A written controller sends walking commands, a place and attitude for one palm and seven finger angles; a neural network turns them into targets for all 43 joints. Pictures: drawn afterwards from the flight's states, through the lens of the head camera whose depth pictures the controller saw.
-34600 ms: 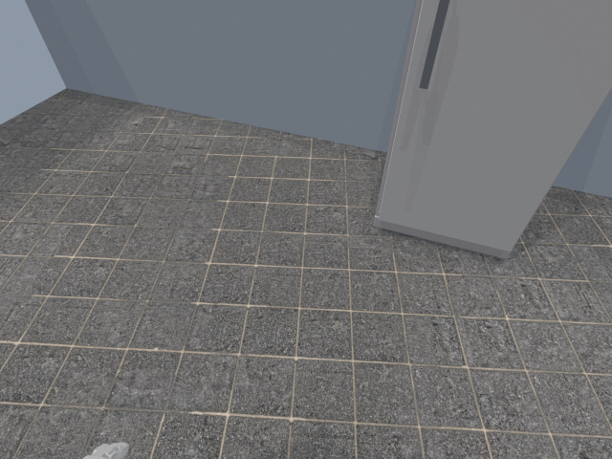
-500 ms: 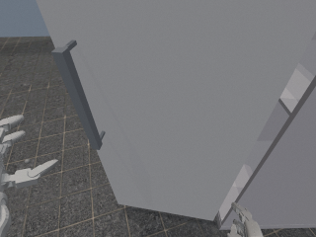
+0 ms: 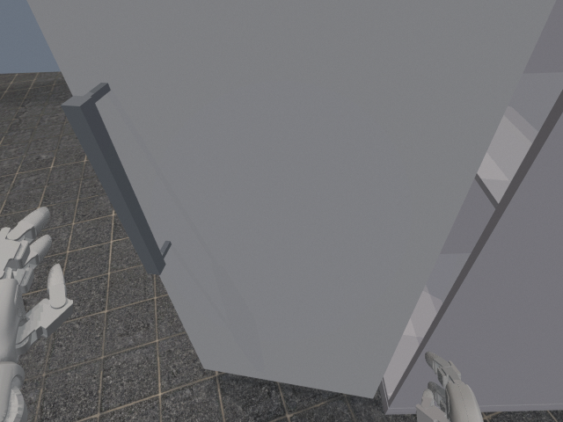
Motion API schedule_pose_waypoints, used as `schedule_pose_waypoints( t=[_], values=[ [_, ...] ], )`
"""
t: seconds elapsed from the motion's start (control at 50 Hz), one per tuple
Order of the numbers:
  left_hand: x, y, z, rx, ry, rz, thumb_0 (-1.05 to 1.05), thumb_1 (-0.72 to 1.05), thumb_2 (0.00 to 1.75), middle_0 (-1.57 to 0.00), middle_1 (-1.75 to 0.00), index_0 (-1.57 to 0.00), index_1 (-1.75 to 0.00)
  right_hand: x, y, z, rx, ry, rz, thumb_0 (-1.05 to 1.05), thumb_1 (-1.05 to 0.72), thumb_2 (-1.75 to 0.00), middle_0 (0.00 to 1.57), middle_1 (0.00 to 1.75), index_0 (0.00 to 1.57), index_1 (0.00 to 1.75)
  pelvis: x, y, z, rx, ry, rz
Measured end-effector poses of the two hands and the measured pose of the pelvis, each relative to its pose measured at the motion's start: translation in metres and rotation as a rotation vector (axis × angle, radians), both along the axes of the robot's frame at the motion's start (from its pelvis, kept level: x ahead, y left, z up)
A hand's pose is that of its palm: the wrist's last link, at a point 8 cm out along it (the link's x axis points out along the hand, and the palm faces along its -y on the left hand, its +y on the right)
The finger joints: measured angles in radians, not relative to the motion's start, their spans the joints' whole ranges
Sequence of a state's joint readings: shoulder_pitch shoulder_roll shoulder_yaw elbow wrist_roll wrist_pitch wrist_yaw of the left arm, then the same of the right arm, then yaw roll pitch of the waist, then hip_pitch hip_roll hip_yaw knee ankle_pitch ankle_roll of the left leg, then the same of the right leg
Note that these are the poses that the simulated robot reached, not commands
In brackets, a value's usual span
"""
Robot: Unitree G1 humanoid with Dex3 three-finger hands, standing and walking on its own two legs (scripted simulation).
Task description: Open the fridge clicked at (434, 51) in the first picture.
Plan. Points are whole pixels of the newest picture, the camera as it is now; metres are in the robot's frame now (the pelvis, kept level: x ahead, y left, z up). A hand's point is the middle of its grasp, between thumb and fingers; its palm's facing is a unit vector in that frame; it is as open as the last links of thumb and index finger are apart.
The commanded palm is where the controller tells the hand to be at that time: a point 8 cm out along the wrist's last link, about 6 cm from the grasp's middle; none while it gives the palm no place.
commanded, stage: draw the hand back to the body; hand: left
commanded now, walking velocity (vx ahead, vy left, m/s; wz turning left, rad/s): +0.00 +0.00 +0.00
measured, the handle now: (133, 193) +0.39 +0.29 +0.13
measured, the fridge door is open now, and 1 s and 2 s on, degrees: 79 79 79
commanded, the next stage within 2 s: step back with the hand held close in 0.18 s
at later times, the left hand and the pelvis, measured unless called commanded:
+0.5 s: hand (63, 293) +0.20 +0.28 +0.16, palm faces +0.40 -0.81 -0.43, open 7.4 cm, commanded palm +0.13 +0.32 +0.18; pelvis -0.01 +0.02 +0.00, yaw +0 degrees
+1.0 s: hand out of the picture +0.09 +0.32 +0.15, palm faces +0.49 -0.76 -0.42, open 7.4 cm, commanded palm +0.03 +0.35 +0.18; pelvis -0.10 +0.04 -0.01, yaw +3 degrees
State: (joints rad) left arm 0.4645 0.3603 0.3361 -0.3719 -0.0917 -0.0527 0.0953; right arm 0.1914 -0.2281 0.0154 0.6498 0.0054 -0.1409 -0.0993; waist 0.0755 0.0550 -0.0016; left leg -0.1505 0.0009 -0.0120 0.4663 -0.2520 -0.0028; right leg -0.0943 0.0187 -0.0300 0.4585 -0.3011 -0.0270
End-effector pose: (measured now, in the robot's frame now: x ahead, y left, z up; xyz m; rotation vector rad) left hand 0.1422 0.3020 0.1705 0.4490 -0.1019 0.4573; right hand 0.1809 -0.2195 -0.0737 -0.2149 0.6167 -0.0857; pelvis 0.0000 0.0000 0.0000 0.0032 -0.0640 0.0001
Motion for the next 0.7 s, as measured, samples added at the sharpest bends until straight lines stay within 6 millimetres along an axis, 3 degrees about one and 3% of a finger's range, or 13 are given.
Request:
schedule_pose_waypoints(
  t=[0.3, 0.42, 0.5, 0.6, 0.7],
  values=[
    [0.001, 0.001, 0.002, -0.004, -0.005, 0.005, 0.01, 0.89, 0.89, -0.21, -0.31, -0.21, -0.30, -0.004, 0.006, -0.004, 0.004, 0.028, 0.011, 0.01, -0.91, -0.90, 0.20, 0.30, 0.21, 0.30, -0.001, 0.000, 0.002, 0.000, -0.010, 0.000],
    [0.010, 0.006, 0.009, 0.040, -0.050, -0.031, 0.01, 0.89, 0.90, -0.21, -0.31, -0.21, -0.30, -0.009, 0.004, -0.002, -0.016, 0.068, 0.001, 0.01, -0.91, -0.90, 0.20, 0.30, 0.21, 0.30, -0.006, 0.008, 0.001, -0.018, 0.020, 0.005],
    [0.013, 0.012, 0.003, 0.051, -0.028, -0.078, 0.01, 0.89, 0.90, -0.21, -0.31, -0.21, -0.30, -0.019, 0.004, 0.003, -0.035, 0.096, -0.042, 0.01, -0.91, -0.90, 0.20, 0.30, 0.21, 0.30, -0.013, 0.017, 0.002, -0.020, 0.046, -0.004],
    [0.004, 0.021, -0.002, 0.070, 0.010, -0.139, 0.01, 0.89, 0.89, -0.21, -0.31, -0.21, -0.30, -0.037, 0.008, 0.011, -0.065, 0.110, -0.091, 0.01, -0.91, -0.90, 0.20, 0.30, 0.21, 0.30, -0.025, 0.031, 0.002, -0.019, 0.062, -0.016],
    [-0.015, 0.036, 0.006, 0.121, -0.026, -0.158, 0.01, 0.89, 0.89, -0.21, -0.31, -0.21, -0.30, -0.055, 0.020, 0.015, -0.086, 0.111, -0.091, 0.01, -0.91, -0.90, 0.20, 0.30, 0.21, 0.30, -0.042, 0.042, -0.001, -0.021, 0.064, -0.015]
  ],
)
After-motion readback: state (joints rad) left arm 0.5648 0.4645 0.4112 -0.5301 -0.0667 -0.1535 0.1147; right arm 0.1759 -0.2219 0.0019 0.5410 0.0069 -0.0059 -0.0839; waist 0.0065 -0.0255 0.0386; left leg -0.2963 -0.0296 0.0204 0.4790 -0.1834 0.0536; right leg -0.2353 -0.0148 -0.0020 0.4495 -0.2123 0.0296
